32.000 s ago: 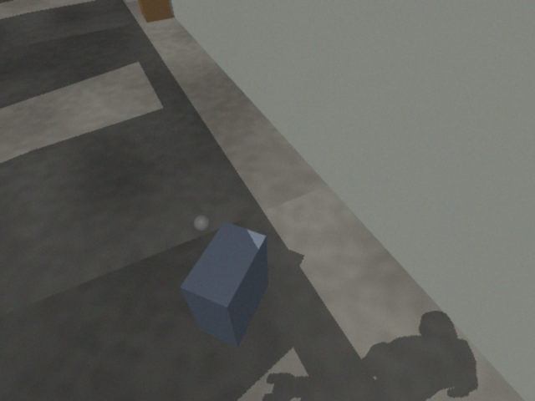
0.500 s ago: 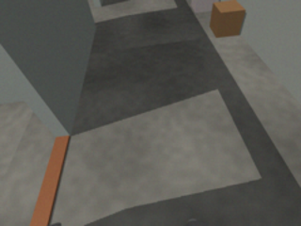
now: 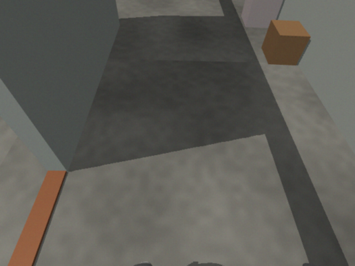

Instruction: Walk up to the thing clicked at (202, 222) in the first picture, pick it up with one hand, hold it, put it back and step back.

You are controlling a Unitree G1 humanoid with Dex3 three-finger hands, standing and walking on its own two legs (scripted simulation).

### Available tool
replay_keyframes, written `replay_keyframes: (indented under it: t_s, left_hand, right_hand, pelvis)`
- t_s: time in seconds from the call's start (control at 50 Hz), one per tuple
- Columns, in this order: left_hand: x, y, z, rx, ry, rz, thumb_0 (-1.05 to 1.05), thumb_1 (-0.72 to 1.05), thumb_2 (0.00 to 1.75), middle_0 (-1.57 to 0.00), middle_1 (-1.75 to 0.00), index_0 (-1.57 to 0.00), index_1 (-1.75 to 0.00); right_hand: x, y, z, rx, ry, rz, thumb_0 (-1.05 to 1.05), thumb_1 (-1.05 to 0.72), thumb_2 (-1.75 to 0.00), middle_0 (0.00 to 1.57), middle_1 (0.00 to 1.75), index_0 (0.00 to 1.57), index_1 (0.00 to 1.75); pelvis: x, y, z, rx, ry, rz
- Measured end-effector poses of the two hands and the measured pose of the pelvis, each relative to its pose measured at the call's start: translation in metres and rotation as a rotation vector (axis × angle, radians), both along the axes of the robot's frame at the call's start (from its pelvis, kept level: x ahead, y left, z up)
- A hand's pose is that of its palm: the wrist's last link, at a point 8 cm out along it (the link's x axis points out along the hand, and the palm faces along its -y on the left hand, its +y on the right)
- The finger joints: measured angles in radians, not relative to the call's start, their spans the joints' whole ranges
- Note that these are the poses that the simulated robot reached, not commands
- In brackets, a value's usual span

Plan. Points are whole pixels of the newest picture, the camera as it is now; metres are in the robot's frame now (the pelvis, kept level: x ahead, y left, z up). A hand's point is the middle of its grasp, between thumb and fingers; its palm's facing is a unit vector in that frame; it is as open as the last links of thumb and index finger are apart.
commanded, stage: walk up
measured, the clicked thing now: out of the picture -0.93 -0.57 -0.72
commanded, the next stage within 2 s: none
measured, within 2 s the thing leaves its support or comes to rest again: neither
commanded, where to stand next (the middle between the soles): +0.42 -0.01 m, yaw -1 degrees
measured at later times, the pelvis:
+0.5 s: pelvis +0.20 -0.04 -0.02, yaw -13 degrees
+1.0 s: pelvis +0.38 +0.03 -0.02, yaw -40 degrees
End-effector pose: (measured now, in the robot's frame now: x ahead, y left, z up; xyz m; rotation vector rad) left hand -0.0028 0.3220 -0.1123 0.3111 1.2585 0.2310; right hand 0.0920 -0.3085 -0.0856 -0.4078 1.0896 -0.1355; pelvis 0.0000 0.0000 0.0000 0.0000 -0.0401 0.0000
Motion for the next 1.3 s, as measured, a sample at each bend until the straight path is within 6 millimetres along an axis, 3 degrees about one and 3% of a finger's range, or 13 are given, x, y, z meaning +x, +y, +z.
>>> replay_keyframes:
  t_s: [0.1, 0.24, 0.38, 0.52, 0.56, 0.64, 0.74, 0.84, 0.98, 1.04, 1.08, 1.18, 1.3]
  left_hand:
    - [0.056, 0.000, 0.003, -0.030, 0.004, -0.039, 0.01, 0.90, 0.90, -0.20, -0.30, -0.20, -0.30]
    - [0.139, 0.001, 0.020, -0.027, -0.091, -0.069, 0.01, 0.90, 0.90, -0.20, -0.30, -0.20, -0.30]
    - [0.215, -0.015, 0.038, 0.034, 0.021, -0.208, 0.01, 0.90, 0.90, -0.20, -0.30, -0.20, -0.30]
    - [0.313, -0.036, 0.051, 0.197, -0.110, -0.279, 0.01, 0.90, 0.90, -0.21, -0.30, -0.20, -0.30]
    - [0.328, -0.044, 0.057, 0.211, -0.126, -0.292, 0.01, 0.90, 0.90, -0.20, -0.30, -0.20, -0.30]
    - [0.353, -0.059, 0.071, 0.217, -0.079, -0.347, 0.00, 0.90, 0.90, -0.21, -0.30, -0.20, -0.30]
    - [0.404, -0.065, 0.083, 0.229, -0.042, -0.467, 0.01, 0.90, 0.89, -0.21, -0.30, -0.21, -0.30]
    - [0.490, -0.063, 0.088, 0.249, -0.080, -0.614, 0.01, 0.89, 0.89, -0.21, -0.30, -0.21, -0.30]
    - [0.639, -0.058, 0.061, 0.248, -0.198, -0.822, 0.01, 0.89, 0.89, -0.21, -0.30, -0.21, -0.30]
    - [0.701, -0.063, 0.037, 0.209, -0.251, -0.871, 0.01, 0.90, 0.90, -0.21, -0.30, -0.21, -0.30]
    - [0.728, -0.074, 0.025, 0.171, -0.269, -0.903, 0.01, 0.90, 0.90, -0.20, -0.30, -0.20, -0.30]
    - [0.753, -0.100, 0.009, 0.032, -0.190, -1.021, 0.01, 0.90, 0.90, -0.20, -0.30, -0.20, -0.30]
    - [0.744, -0.100, -0.003, -0.072, -0.062, -1.108, 0.00, 0.90, 0.90, -0.20, -0.30, -0.20, -0.30]
  right_hand:
    - [0.046, 0.019, 0.017, 0.015, -0.102, -0.023, 0.01, -0.91, -0.90, 0.20, 0.30, 0.20, 0.30]
    - [0.070, 0.014, 0.025, 0.016, -0.077, -0.059, 0.00, -0.91, -0.90, 0.20, 0.30, 0.21, 0.30]
    - [0.108, -0.020, 0.005, 0.073, -0.165, -0.193, 0.01, -0.90, -0.90, 0.20, 0.30, 0.21, 0.30]
    - [0.153, -0.062, -0.052, 0.121, -0.121, -0.263, 0.01, -0.91, -0.90, 0.20, 0.30, 0.20, 0.30]
    - [0.167, -0.064, -0.055, 0.137, -0.103, -0.264, 0.01, -0.91, -0.90, 0.20, 0.30, 0.20, 0.30]
    - [0.191, -0.064, -0.039, 0.166, -0.142, -0.301, 0.01, -0.91, -0.90, 0.20, 0.30, 0.20, 0.30]
    - [0.197, -0.067, -0.022, 0.140, -0.176, -0.386, 0.01, -0.91, -0.90, 0.20, 0.30, 0.20, 0.30]
    - [0.184, -0.065, -0.023, 0.071, -0.138, -0.552, 0.01, -0.91, -0.90, 0.20, 0.30, 0.20, 0.30]
    - [0.177, -0.019, -0.028, -0.017, -0.069, -0.739, 0.01, -0.91, -0.90, 0.19, 0.30, 0.20, 0.30]
    - [0.176, 0.020, -0.026, -0.048, -0.040, -0.789, 0.01, -0.91, -0.90, 0.19, 0.30, 0.20, 0.30]
    - [0.172, 0.051, -0.019, -0.039, -0.016, -0.824, 0.01, -0.91, -0.90, 0.19, 0.30, 0.20, 0.30]
    - [0.155, 0.126, 0.008, -0.032, 0.028, -0.942, 0.01, -0.91, -0.90, 0.20, 0.30, 0.20, 0.30]
    - [0.122, 0.196, 0.029, -0.059, 0.067, -1.091, 0.01, -0.91, -0.90, 0.20, 0.30, 0.21, 0.30]
  pelvis:
    - [0.039, 0.011, 0.011, -0.026, -0.011, -0.006]
    - [0.090, 0.007, 0.020, -0.004, -0.028, -0.015]
    - [0.144, -0.006, 0.013, 0.033, -0.029, -0.160]
    - [0.201, -0.041, -0.019, 0.012, -0.025, -0.246]
    - [0.212, -0.045, -0.017, 0.026, -0.024, -0.284]
    - [0.237, -0.045, 0.001, 0.034, -0.022, -0.366]
    - [0.277, -0.039, 0.013, 0.034, -0.012, -0.468]
    - [0.319, -0.020, 0.011, 0.028, 0.005, -0.563]
    - [0.374, 0.024, -0.014, -0.001, 0.032, -0.689]
    - [0.392, 0.049, -0.023, 0.003, 0.014, -0.727]
    - [0.400, 0.064, -0.020, -0.019, 0.009, -0.783]
    - [0.415, 0.095, 0.001, -0.051, 0.027, -0.855]
    - [0.433, 0.121, 0.013, -0.049, 0.025, -0.947]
